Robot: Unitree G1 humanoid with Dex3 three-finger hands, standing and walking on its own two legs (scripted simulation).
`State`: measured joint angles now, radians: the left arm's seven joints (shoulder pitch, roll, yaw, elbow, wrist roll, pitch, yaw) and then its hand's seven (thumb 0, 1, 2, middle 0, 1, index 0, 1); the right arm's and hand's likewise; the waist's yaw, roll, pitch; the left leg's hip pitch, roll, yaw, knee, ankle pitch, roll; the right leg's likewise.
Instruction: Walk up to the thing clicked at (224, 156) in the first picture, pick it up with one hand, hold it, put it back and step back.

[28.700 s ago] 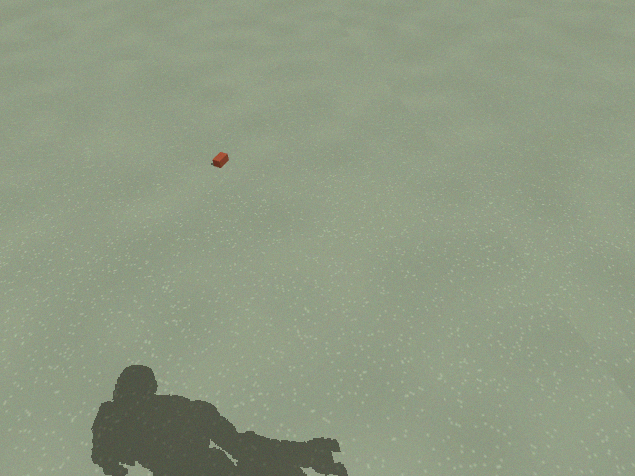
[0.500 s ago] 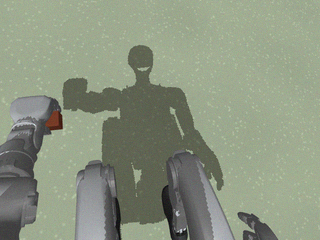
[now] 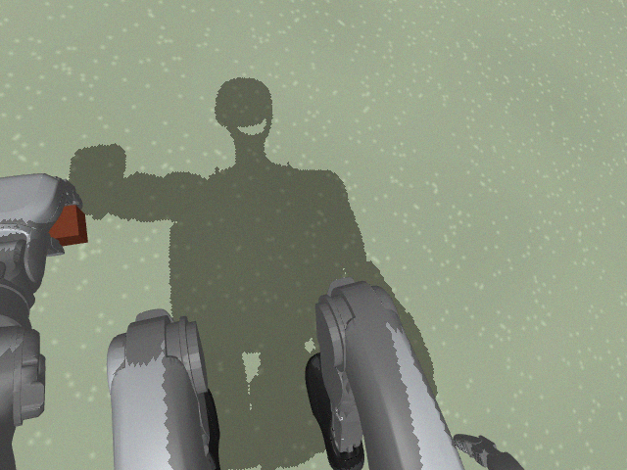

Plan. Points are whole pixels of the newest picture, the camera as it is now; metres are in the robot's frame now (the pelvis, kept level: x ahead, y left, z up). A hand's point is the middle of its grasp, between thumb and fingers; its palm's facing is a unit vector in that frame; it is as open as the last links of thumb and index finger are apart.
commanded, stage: lower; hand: left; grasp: from above
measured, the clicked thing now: (51, 228) +0.46 +0.29 -0.20
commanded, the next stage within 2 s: rest in 0.42 s
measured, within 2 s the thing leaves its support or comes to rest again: rests again in 1.90 s
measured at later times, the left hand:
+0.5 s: hand (58, 242) +0.44 +0.29 -0.23, palm faces -0.45 -0.07 -0.89, open 7.1 cm
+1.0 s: hand (68, 246) +0.45 +0.30 -0.27, palm faces -0.46 -0.09 -0.88, open 7.1 cm
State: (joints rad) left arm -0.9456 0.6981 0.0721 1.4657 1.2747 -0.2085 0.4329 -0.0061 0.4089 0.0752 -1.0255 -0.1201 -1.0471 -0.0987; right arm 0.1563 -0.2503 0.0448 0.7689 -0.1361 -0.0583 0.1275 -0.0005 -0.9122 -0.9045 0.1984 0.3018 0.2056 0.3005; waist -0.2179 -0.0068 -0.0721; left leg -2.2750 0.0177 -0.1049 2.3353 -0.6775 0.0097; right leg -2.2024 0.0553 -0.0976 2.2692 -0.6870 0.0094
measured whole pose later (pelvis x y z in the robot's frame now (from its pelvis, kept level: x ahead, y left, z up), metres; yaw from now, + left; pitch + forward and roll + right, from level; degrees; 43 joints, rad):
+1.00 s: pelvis +0.00 +0.00 -0.05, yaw -5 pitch +29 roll -11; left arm -0.95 0.89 0.17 1.63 1.32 -0.27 0.56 -0.01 0.41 0.08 -1.03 -0.12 -1.05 -0.10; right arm 0.12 -0.30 0.18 0.73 -0.23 -0.13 0.18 0.00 -0.90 -0.90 0.20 0.30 0.21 0.30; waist -0.30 -0.09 0.08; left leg -2.37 0.02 -0.20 2.54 -0.70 0.00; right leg -2.27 0.08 -0.18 2.41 -0.68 0.02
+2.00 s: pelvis +0.00 +0.01 -0.06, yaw -8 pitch +25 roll -14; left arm -0.97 0.98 0.10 1.73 1.32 -0.28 0.68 -0.01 0.40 0.08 -1.04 -0.10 -1.06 -0.08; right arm 0.08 -0.33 0.29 0.70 -0.27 -0.23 0.25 0.00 -0.91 -0.90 0.20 0.30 0.21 0.30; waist -0.34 -0.15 0.15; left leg -2.34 0.03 -0.25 2.58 -0.72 0.01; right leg -2.23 0.10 -0.22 2.40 -0.67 0.04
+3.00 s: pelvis +0.00 +0.01 -0.05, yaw -8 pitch +25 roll -15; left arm -0.99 1.01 0.11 1.73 1.29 -0.23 0.68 0.00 -0.19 0.72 -0.35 -0.70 -0.35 -0.70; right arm 0.07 -0.36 0.30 0.67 -0.26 -0.26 0.26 0.00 -0.89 -0.90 0.20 0.30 0.21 0.30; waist -0.36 -0.17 0.17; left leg -2.33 0.03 -0.26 2.57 -0.71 0.01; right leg -2.22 0.10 -0.23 2.38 -0.66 0.04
